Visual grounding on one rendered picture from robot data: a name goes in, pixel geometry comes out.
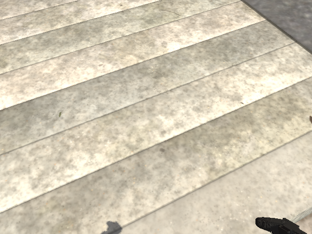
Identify robot right hand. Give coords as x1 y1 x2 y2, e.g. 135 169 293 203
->
255 216 307 234

